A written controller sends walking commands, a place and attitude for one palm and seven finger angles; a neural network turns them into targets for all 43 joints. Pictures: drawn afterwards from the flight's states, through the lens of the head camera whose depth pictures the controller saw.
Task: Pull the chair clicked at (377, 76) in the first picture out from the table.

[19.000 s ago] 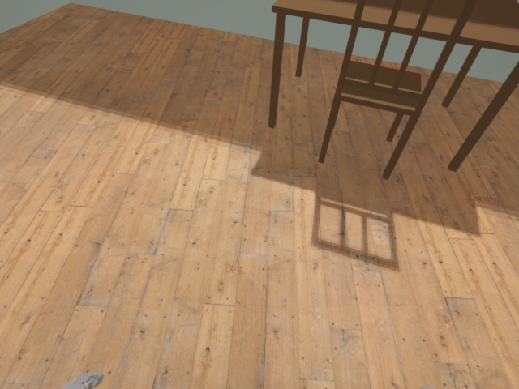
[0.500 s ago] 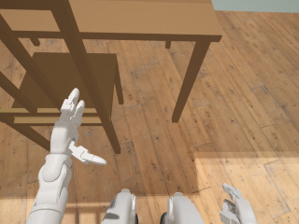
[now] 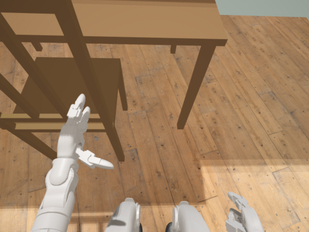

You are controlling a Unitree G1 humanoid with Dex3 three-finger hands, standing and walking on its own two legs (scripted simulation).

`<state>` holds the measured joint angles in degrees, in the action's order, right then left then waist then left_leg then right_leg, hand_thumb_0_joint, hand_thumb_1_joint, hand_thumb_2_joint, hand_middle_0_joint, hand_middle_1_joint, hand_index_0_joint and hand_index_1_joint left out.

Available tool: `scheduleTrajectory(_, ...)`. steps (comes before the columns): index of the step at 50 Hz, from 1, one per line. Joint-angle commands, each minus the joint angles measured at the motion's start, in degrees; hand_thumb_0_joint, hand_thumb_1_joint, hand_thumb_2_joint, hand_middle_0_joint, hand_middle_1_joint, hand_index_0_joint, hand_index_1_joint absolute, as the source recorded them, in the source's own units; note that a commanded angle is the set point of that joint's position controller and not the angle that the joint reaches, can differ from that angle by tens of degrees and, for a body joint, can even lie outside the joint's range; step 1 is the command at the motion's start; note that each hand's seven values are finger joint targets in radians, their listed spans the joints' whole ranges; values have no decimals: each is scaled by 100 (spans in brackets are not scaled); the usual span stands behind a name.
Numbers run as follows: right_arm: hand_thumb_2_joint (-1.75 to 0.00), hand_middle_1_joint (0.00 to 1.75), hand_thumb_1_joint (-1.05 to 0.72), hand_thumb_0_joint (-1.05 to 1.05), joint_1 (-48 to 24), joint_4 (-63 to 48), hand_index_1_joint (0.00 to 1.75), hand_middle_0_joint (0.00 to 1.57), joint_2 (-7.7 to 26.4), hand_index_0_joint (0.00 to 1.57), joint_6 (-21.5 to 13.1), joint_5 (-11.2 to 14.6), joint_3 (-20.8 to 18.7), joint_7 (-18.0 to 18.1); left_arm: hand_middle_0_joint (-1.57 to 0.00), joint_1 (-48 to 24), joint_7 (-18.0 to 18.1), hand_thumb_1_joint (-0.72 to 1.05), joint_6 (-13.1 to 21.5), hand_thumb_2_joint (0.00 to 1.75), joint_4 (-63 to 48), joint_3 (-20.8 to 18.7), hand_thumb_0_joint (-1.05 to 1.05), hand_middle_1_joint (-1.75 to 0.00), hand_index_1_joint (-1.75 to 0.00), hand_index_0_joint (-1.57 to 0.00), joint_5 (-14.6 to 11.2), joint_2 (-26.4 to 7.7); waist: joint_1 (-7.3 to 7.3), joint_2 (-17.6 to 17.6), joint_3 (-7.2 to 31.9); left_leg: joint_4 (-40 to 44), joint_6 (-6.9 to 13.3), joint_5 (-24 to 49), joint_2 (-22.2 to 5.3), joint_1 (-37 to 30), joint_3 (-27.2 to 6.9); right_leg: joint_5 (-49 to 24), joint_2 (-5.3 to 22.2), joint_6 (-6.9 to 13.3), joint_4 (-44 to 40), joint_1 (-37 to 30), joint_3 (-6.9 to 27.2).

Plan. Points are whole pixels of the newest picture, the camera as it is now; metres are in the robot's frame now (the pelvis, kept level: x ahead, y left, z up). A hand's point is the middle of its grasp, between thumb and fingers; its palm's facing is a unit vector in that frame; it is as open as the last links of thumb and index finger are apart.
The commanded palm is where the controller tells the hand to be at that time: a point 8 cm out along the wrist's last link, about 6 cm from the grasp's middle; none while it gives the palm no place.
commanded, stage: push the fingers through the gap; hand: left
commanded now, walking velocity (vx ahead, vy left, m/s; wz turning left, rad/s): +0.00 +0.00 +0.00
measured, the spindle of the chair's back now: out of the picture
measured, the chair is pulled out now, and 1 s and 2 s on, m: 0.00 0.00 0.00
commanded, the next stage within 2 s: hook a spindle and tug to test in 1.48 s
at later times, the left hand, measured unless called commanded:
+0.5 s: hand (96, 116) +0.39 +0.17 +0.03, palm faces +0.04 -1.00 -0.04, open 16.9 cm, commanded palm +0.37 +0.22 +0.02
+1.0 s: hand (99, 104) +0.44 +0.17 +0.02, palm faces +0.03 -1.00 -0.03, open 16.9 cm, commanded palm +0.42 +0.22 +0.02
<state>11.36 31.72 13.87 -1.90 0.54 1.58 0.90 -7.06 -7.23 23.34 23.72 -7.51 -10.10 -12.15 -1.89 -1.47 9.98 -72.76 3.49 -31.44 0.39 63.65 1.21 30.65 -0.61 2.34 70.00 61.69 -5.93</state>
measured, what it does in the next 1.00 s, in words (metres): stands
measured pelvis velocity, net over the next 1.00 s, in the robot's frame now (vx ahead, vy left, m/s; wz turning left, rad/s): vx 0.00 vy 0.00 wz -0.02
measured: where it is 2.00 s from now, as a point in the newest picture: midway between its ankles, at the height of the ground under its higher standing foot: outside the picture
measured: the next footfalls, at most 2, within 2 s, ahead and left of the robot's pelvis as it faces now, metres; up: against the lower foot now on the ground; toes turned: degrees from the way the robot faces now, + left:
none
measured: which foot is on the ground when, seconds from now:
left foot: down 0.00-1.00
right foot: down 0.00-1.00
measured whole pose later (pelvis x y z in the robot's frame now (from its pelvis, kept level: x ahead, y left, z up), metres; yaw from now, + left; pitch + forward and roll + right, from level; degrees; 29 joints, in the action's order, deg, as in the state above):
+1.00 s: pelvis +0.00 +0.00 +0.00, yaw -1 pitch +25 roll -3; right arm 14.3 35.1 14.3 -0.3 -0.2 1.5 0.3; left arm -30.1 -8.6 26.4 45.7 -16.1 -8.8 -17.9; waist -5.4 -1.9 9.2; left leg -73.1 3.5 -31.2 -0.4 67.1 1.7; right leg 29.8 -1.4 2.3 69.9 65.4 -5.4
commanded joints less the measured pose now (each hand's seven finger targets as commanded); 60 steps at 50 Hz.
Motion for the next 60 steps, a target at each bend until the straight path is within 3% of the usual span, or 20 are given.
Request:
scheduleTrajectory(1, -90, 30, -90, 0, 126, -686, 30, 20, 790, 20, -274, -74, -361, 106, -6, -1501, 171, -50, 702, 30, -1823, -598, 0, -8, -8, -6, -42, -1128, 57, -470, 2573, 934, -280, 1942, -30, -1841, -538, -1521, -56, -17, -736, -1227, 447)
scheduleTrajectory(3, -90, 30, -90, 0, 133, -621, 30, 20, 780, 20, -293, -83, -347, 90, -6, -1520, 152, -50, 824, 30, -1819, -373, 0, -8, -8, -6, -33, -955, -37, -558, 2571, 914, -309, 2130, -67, -2060, -581, -1582, -62, -17, -725, -1057, 408)
scheduleTrajectory(5, -90, 30, -90, 0, 191, -506, 30, 20, 818, 20, -296, -85, -338, 101, -6, -1717, 102, -50, 785, 30, -1387, -255, 0, -8, -8, -6, -23, -873, -232, -226, 2279, 881, -273, 1951, -94, -1836, -645, -1438, -87, -31, -753, -897, 378)
scheduleTrajectory(7, -90, 30, -90, 0, 200, -424, 30, 20, 853, 20, -278, -55, -336, 107, -6, -1774, 21, -50, 652, 30, -777, -237, 0, -8, -8, -6, -19, -812, -289, -25, 1891, 887, -248, 1457, -72, -1435, -600, -1138, -83, -66, -842, -834, 400)
scheduleTrajectory(10, -90, 30, -90, 0, 217, -451, 30, 20, 905, 20, -244, -9, -327, 134, -6, -1846, -105, -50, 402, 30, -284, -344, 0, -8, -8, -6, -65, -889, -244, 37, 1814, 931, -206, 1186, -28, -1162, -536, -989, -75, -51, -936, -964, 455)
scheduleTrajectory(17, -90, 30, -90, 0, 350, -470, 30, 20, 841, 20, -239, -46, -352, 122, -6, -2481, 21, -50, 607, 30, -986, -688, 0, -8, -8, -6, -124, -1229, -111, -340, 2885, 893, -267, 2179, -57, -1902, -526, -1811, -64, -63, -785, -1332, 479)
scheduleTrajectory(21, -90, 30, -90, 0, 432, -286, 30, 20, 836, 20, -219, -67, -329, 112, -6, -2703, 90, -50, 692, 30, -259, -774, 0, -8, -8, -6, 4, -1312, -282, -53, 2300, 805, -220, 1789, -61, -1317, -476, -1620, -88, -94, -798, -1205, 518)
scheduleTrajectory(22, -90, 30, -90, 0, 439, -262, 30, 20, 840, 20, -208, -61, -329, 108, -6, -2728, 67, -50, 679, 30, -76, -687, 0, -8, -8, -6, 38, -1222, -304, -164, 2160, 836, -234, 1714, -59, -1300, -481, -1533, -85, -84, -800, -1082, 500)
scheduleTrajectory(24, -90, 30, -90, 0, 482, -296, 30, 20, 869, 20, -179, -56, -332, 86, -6, -2567, 8, -50, 604, 30, 197, -750, 0, -8, -8, -6, 25, -1229, -241, -122, 2135, 880, -227, 1654, -39, -1233, -442, -1508, -79, -74, -859, -1184, 513)
scheduleTrajectory(29, -90, 30, -90, 0, 567, -345, 30, 20, 896, 20, -117, -29, -365, 69, -6, -2757, -169, -50, 546, 30, 71, -772, 0, -8, -8, -6, -67, -1284, -222, -286, 2540, 924, -242, 2019, -54, -1555, -424, -1834, -74, -73, -880, -1350, 518)
scheduleTrajectory(31, -90, 30, -90, 0, 608, -271, 30, 20, 902, 20, -132, -34, -366, 72, -6, -3115, -163, -50, 614, 30, 19, -825, 0, -8, -8, -6, -103, -1355, -299, -276, 2579, 879, -237, 2087, -81, -1647, -475, -1839, -93, -82, -851, -1232, 505)
scheduleTrajectory(39, -90, 30, -90, 0, 734, -76, 30, 20, 918, 20, -119, -93, -355, 65, -6, -3675, -28, -50, 786, 30, 726, -888, 0, -8, -8, -6, 64, -1424, -423, -355, 2333, 849, -258, 1866, -85, -1590, -506, -1517, -109, -82, -843, -848, 475)
scheduleTrajectory(42, -90, 30, -90, 0, 787, -112, 30, 20, 939, 20, -79, -104, -356, 52, -6, -3762, -91, -50, 748, 30, 810, -962, 0, -8, -8, -6, 91, -1540, -382, -451, 2635, 841, -264, 2109, -84, -1692, -511, -1732, -103, -71, -771, -959, 473)
scheduleTrajectory(47, -90, 30, -90, 0, 839, -126, 30, 20, 949, 20, 3, -88, -343, 32, -6, -3953, -138, -50, 671, 30, 1127, -1087, 0, -8, -8, -6, 48, -1651, -434, -216, 2548, 824, -230, 2011, -88, -1476, -483, -1736, -120, -98, -827, -1054, 500)
scheduleTrajectory(49, -90, 30, -90, 0, 875, -125, 30, 20, 948, 20, 11, -95, -353, 31, -6, -4167, -118, -50, 750, 30, 931, -1120, 0, -8, -8, -6, 58, -1718, -417, -380, 2748, 829, -251, 2179, -104, -1684, -517, -1814, -121, -87, -787, -1032, 487)
scheduleTrajectory(54, -90, 30, -90, 0, 962, -10, 30, 20, 958, 20, 40, -133, -346, 4, -6, -4605, -60, -50, 848, 30, 1280, -1022, 0, -8, -8, -6, 142, -1628, -574, -382, 2514, 833, -270, 2012, -130, -1721, -588, -1531, -144, -89, -810, -692, 433)
scheduleTrajectory(55, -90, 30, -90, 0, 983, -16, 30, 20, 986, 20, 42, -141, -352, 4, -6, -4598, -50, -50, 885, 30, 1237, -1129, 0, -8, -8, -6, 160, -1782, -520, -449, 2565, 852, -283, 2099, -142, -1781, -622, -1539, -150, -61, -773, -678, 425)
scheduleTrajectory(56, -90, 30, -90, 0, 987, -31, 30, 20, 966, 20, 49, -140, -353, -16, -6, -4471, -68, -50, 876, 30, 1313, -1012, 0, -8, -8, -6, 150, -1573, -531, -437, 2668, 854, -272, 2105, -121, -1837, -587, -1578, -153, -78, -810, -730, 428)
scheduleTrajectory(57, -90, 30, -90, 0, 1005, -25, 30, 20, 992, 20, 70, -139, -366, -19, -6, -4321, -69, -50, 856, 30, 1414, -1194, 0, -8, -8, -6, 151, -1763, -464, -376, 2664, 846, -271, 2124, -126, -1759, -553, -1633, -148, -73, -812, -819, 437)
scheduleTrajectory(60, -90, 30, -90, 0, 1021, -87, 30, 20, 987, 20, 124, -143, -363, -44, -6, -4157, -113, -50, 814, 30, 1412, -1147, 0, -8, -8, -6, 143, -1702, -436, -450, 2793, 860, -275, 2324, -123, -1824, -568, -1774, -147, -63, -775, -866, 422)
